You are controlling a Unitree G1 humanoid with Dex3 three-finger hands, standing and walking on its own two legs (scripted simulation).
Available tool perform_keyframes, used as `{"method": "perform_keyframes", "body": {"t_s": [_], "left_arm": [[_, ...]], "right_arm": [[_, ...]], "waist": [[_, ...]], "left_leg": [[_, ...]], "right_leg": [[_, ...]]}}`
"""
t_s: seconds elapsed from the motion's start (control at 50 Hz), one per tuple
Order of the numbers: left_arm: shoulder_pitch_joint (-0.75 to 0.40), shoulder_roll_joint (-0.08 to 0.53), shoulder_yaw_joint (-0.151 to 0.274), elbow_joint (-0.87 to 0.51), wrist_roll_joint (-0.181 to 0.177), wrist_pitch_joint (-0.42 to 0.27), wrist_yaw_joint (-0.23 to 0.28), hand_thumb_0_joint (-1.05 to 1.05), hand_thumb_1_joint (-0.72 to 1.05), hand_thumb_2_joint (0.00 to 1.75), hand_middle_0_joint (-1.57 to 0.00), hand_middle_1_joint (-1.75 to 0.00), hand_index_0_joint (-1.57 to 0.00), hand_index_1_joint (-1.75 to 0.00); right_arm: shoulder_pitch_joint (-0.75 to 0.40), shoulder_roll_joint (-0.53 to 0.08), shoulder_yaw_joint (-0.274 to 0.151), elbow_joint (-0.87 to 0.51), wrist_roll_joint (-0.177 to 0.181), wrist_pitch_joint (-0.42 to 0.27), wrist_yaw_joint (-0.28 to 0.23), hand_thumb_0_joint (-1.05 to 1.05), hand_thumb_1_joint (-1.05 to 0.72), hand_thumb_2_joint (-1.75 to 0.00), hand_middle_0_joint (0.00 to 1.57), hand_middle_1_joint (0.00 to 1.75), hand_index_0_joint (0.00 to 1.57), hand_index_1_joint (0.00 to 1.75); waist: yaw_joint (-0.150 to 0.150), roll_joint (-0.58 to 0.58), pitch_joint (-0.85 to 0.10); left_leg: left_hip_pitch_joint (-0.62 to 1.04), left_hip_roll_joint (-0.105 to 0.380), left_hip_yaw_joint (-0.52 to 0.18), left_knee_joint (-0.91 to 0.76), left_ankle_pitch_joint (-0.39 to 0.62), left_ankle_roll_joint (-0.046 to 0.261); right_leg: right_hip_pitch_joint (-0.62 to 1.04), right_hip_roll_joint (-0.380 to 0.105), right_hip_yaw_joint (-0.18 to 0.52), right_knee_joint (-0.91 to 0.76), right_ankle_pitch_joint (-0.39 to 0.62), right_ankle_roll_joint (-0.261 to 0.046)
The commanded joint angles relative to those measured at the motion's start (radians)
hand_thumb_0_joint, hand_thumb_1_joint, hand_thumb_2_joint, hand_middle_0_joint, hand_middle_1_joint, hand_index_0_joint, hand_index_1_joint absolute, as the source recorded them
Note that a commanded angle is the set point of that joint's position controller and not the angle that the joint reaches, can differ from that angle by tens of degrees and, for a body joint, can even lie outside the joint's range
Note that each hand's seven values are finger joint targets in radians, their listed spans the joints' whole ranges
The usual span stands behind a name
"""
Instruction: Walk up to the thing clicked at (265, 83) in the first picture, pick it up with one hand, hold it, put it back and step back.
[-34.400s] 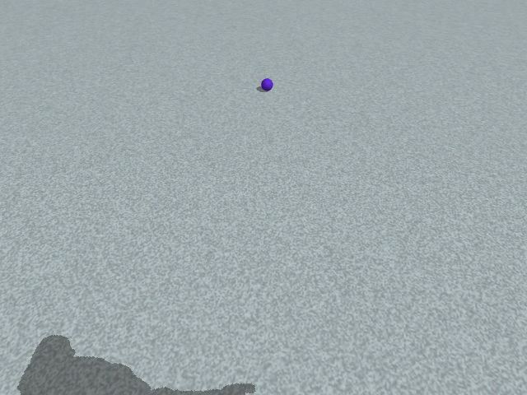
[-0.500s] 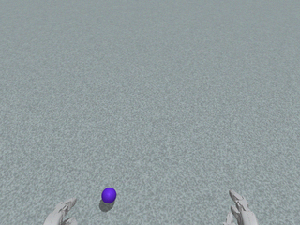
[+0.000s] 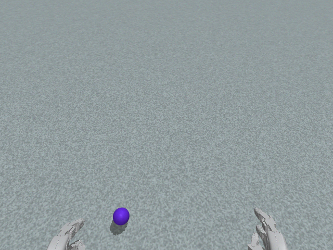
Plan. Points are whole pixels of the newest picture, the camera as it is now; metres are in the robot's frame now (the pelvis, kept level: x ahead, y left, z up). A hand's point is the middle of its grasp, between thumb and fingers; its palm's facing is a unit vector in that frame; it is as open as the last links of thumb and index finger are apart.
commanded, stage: home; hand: left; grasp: from above
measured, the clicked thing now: (121, 216) +0.46 +0.23 -0.67
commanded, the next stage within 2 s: stand in 0.76 s
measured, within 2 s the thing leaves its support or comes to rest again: neither
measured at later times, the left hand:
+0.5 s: hand out of the picture +0.16 +0.19 -0.04, palm faces +0.04 -0.98 -0.21, open 7.4 cm
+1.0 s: hand out of the picture +0.16 +0.21 -0.08, palm faces +0.01 -0.95 -0.32, open 7.4 cm
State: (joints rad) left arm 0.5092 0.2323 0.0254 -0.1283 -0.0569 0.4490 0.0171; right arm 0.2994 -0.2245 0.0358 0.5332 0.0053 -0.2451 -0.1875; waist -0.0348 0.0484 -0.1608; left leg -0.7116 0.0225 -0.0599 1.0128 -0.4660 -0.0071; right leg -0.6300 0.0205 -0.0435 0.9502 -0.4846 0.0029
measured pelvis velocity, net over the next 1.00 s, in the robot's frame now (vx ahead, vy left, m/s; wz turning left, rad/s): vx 0.00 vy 0.00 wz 0.01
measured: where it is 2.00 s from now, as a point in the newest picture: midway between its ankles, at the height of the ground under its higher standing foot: outside the picture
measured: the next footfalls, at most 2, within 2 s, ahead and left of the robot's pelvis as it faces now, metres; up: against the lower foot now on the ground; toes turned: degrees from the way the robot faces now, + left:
none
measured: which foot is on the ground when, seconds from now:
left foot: down 0.00-1.00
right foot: down 0.00-1.00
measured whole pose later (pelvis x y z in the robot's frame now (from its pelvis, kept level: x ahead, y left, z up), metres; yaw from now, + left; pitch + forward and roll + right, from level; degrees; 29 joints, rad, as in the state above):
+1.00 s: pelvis +0.00 +0.00 +0.02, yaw +0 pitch +3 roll +0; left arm 0.25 0.28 0.01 0.41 0.05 0.14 0.03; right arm 0.19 -0.27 0.00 0.76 -0.07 -0.07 -0.04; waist 0.02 -0.01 -0.01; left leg -0.51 -0.01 -0.02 0.87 -0.41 0.01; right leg -0.46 -0.02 -0.01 0.87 -0.45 0.01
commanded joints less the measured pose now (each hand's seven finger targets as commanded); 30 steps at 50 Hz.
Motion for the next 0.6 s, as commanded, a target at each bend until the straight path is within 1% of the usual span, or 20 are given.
{"method": "perform_keyframes", "body": {"t_s": [0.0,0.04,0.06,0.1,0.12,0.14,0.18,0.2,0.24,0.26,0.3,0.34,0.36,0.38,0.44,0.48,0.5,0.54,0.56,0.58], "left_arm": [[-0.020,0.107,0.061,-0.197,0.007,-0.051,0.012,0.00,0.90,0.90,-0.20,-0.30,-0.20,-0.30],[-0.021,0.107,0.058,-0.187,0.009,-0.049,0.013,0.00,0.90,0.90,-0.20,-0.30,-0.20,-0.30],[-0.041,0.101,0.051,-0.195,0.008,-0.049,0.011,0.00,0.90,0.90,-0.20,-0.30,-0.20,-0.30],[-0.028,0.107,0.069,-0.197,0.004,-0.050,0.013,0.00,0.90,0.90,-0.20,-0.30,-0.20,-0.30],[-0.019,0.107,0.067,-0.197,0.006,-0.048,0.015,0.00,0.90,0.90,-0.20,-0.30,-0.20,-0.30],[-0.009,0.114,0.070,-0.195,0.007,-0.046,0.014,0.00,0.90,0.90,-0.20,-0.30,-0.20,-0.30],[-0.022,0.104,0.056,-0.198,0.008,-0.051,0.013,0.00,0.90,0.90,-0.20,-0.30,-0.20,-0.30],[-0.027,0.101,0.059,-0.197,0.005,-0.051,0.011,0.00,0.90,0.90,-0.20,-0.30,-0.20,-0.30],[-0.022,0.114,0.071,-0.210,0.007,-0.052,0.015,0.00,0.90,0.90,-0.20,-0.30,-0.20,-0.30],[-0.035,0.114,0.065,-0.203,0.006,-0.053,0.014,0.00,0.90,0.90,-0.20,-0.30,-0.20,-0.30],[-0.022,0.100,0.055,-0.199,0.003,-0.052,0.012,0.00,0.90,0.90,-0.20,-0.30,-0.20,-0.30],[-0.026,0.112,0.067,-0.199,0.004,-0.053,0.014,0.00,0.90,0.90,-0.20,-0.30,-0.20,-0.30],[-0.020,0.112,0.067,-0.206,0.006,-0.052,0.015,0.00,0.90,0.90,-0.20,-0.30,-0.20,-0.30],[-0.029,0.110,0.058,-0.205,0.007,-0.053,0.014,0.00,0.90,0.90,-0.20,-0.30,-0.20,-0.30],[-0.034,0.106,0.059,-0.207,0.005,-0.053,0.015,0.00,0.90,0.90,-0.20,-0.30,-0.20,-0.30],[-0.011,0.113,0.068,-0.199,0.005,-0.049,0.016,0.00,0.90,0.90,-0.20,-0.30,-0.20,-0.30],[-0.014,0.114,0.064,-0.213,0.006,-0.050,0.015,0.00,0.90,0.90,-0.20,-0.30,-0.20,-0.30],[-0.012,0.100,0.055,-0.208,0.003,-0.049,0.014,0.00,0.90,0.90,-0.20,-0.30,-0.20,-0.30],[-0.035,0.110,0.057,-0.222,0.004,-0.051,0.014,0.00,0.90,0.90,-0.20,-0.30,-0.20,-0.30],[-0.027,0.111,0.066,-0.214,0.005,-0.050,0.016,0.00,0.90,0.90,-0.20,-0.30,-0.20,-0.30]], "right_arm": [[-0.063,-0.118,-0.051,-0.156,0.001,-0.060,-0.017,0.00,-0.90,-0.90,0.20,0.30,0.20,0.30],[-0.070,-0.124,-0.053,-0.159,0.001,-0.056,-0.016,0.00,-0.90,-0.90,0.20,0.30,0.20,0.30],[-0.072,-0.119,-0.049,-0.155,0.000,-0.056,-0.015,0.00,-0.90,-0.90,0.20,0.30,0.20,0.30],[-0.075,-0.122,-0.054,-0.160,0.001,-0.055,-0.015,0.00,-0.90,-0.90,0.20,0.30,0.20,0.30],[-0.068,-0.122,-0.054,-0.163,0.000,-0.056,-0.015,0.00,-0.90,-0.90,0.20,0.30,0.20,0.30],[-0.065,-0.127,-0.056,-0.162,0.001,-0.054,-0.015,0.00,-0.90,-0.90,0.20,0.30,0.20,0.30],[-0.071,-0.126,-0.056,-0.161,0.001,-0.052,-0.012,0.00,-0.90,-0.90,0.20,0.30,0.20,0.30],[-0.066,-0.124,-0.056,-0.162,0.001,-0.052,-0.012,0.00,-0.90,-0.90,0.20,0.30,0.20,0.30],[-0.062,-0.122,-0.056,-0.163,0.000,-0.051,-0.012,0.00,-0.90,-0.90,0.20,0.30,0.20,0.30],[-0.068,-0.125,-0.056,-0.165,0.001,-0.048,-0.012,0.00,-0.90,-0.90,0.20,0.30,0.20,0.30],[-0.066,-0.128,-0.058,-0.168,0.000,-0.051,-0.011,0.00,-0.90,-0.90,0.20,0.30,0.20,0.30],[-0.070,-0.127,-0.056,-0.165,0.002,-0.047,-0.011,0.00,-0.90,-0.90,0.20,0.30,0.20,0.30],[-0.065,-0.131,-0.060,-0.171,0.002,-0.048,-0.012,0.00,-0.90,-0.90,0.20,0.30,0.20,0.30],[-0.068,-0.127,-0.056,-0.167,0.001,-0.047,-0.010,0.00,-0.90,-0.90,0.20,0.30,0.20,0.30],[-0.074,-0.128,-0.057,-0.172,0.002,-0.047,-0.010,0.00,-0.90,-0.90,0.20,0.30,0.20,0.30],[-0.069,-0.128,-0.058,-0.174,0.003,-0.046,-0.010,0.00,-0.90,-0.90,0.20,0.30,0.20,0.30],[-0.066,-0.126,-0.057,-0.174,0.004,-0.045,-0.010,0.00,-0.90,-0.90,0.20,0.30,0.20,0.30],[-0.062,-0.128,-0.059,-0.171,0.004,-0.045,-0.011,0.00,-0.90,-0.90,0.20,0.30,0.20,0.30],[-0.064,-0.127,-0.057,-0.168,0.005,-0.045,-0.010,0.00,-0.90,-0.90,0.20,0.30,0.20,0.30],[-0.062,-0.125,-0.057,-0.171,0.003,-0.044,-0.011,0.00,-0.90,-0.90,0.20,0.30,0.20,0.30]], "waist": [[-0.005,0.000,-0.082],[-0.006,-0.009,-0.069],[-0.008,0.009,-0.040],[-0.002,-0.011,-0.070],[-0.007,-0.005,-0.075],[-0.003,0.006,-0.080],[-0.003,0.014,-0.056],[-0.010,0.006,-0.068],[-0.001,0.011,-0.090],[-0.006,0.009,-0.053],[-0.012,0.001,-0.077],[-0.003,0.005,-0.054],[-0.008,-0.004,-0.083],[-0.007,0.003,-0.057],[-0.006,0.011,-0.053],[-0.003,-0.004,-0.056],[-0.003,0.007,-0.081],[-0.010,0.005,-0.091],[-0.007,0.011,-0.063],[-0.006,0.007,-0.076]], "left_leg": [[0.139,-0.021,0.021,-0.154,0.210,0.026],[0.133,-0.020,0.016,-0.167,0.183,0.026],[0.125,-0.018,0.017,-0.171,0.163,0.025],[0.126,-0.018,0.010,-0.172,0.168,0.025],[0.136,-0.018,0.015,-0.164,0.188,0.025],[0.141,-0.018,0.014,-0.168,0.200,0.024],[0.132,-0.014,0.009,-0.176,0.188,0.021],[0.140,-0.013,0.005,-0.173,0.196,0.022],[0.145,-0.013,0.005,-0.172,0.209,0.021],[0.126,-0.016,0.011,-0.170,0.179,0.022],[0.139,-0.013,0.006,-0.171,0.192,0.022],[0.125,-0.014,0.006,-0.176,0.172,0.023],[0.137,-0.014,0.007,-0.171,0.189,0.024],[0.126,-0.013,0.004,-0.176,0.169,0.023],[0.120,-0.011,-0.003,-0.186,0.139,0.021],[0.112,-0.015,0.006,-0.181,0.137,0.024],[0.126,-0.016,0.007,-0.174,0.163,0.023],[0.141,-0.013,0.006,-0.170,0.197,0.022],[0.129,-0.013,0.004,-0.173,0.180,0.022],[0.129,-0.014,0.006,-0.168,0.187,0.023]], "right_leg": [[0.017,0.007,-0.006,-0.165,0.211,-0.005],[0.006,0.010,-0.009,-0.167,0.180,-0.006],[-0.007,0.010,-0.011,-0.171,0.160,-0.007],[0.016,0.011,-0.016,-0.167,0.164,-0.006],[0.011,0.011,-0.012,-0.165,0.185,-0.006],[0.015,0.011,-0.013,-0.160,0.193,-0.008],[0.003,0.014,-0.017,-0.154,0.178,-0.011],[0.003,0.015,-0.019,-0.155,0.183,-0.010],[0.018,0.014,-0.018,-0.149,0.196,-0.012],[-0.001,0.012,-0.015,-0.162,0.171,-0.009],[0.008,0.015,-0.018,-0.153,0.183,-0.009],[0.001,0.013,-0.017,-0.159,0.166,-0.010],[0.009,0.014,-0.015,-0.157,0.180,-0.010],[-0.001,0.014,-0.017,-0.157,0.164,-0.010],[-0.008,0.016,-0.020,-0.156,0.136,-0.011],[-0.001,0.013,-0.017,-0.160,0.134,-0.011],[0.008,0.012,-0.015,-0.158,0.157,-0.011],[0.007,0.014,-0.016,-0.148,0.187,-0.012],[-0.002,0.013,-0.016,-0.153,0.173,-0.012],[0.003,0.012,-0.015,-0.153,0.180,-0.011]]}}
